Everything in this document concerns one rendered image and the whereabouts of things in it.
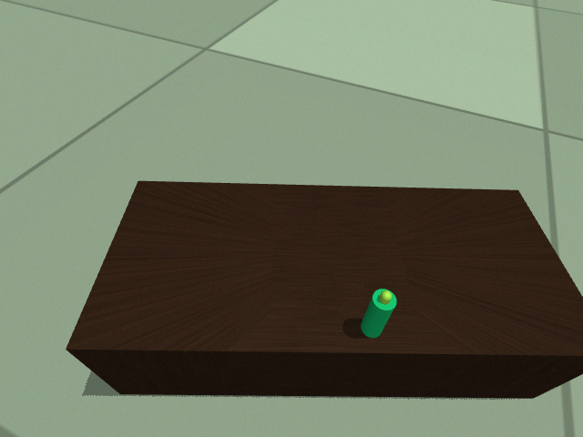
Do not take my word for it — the bottle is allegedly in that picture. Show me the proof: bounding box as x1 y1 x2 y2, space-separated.
361 289 397 338

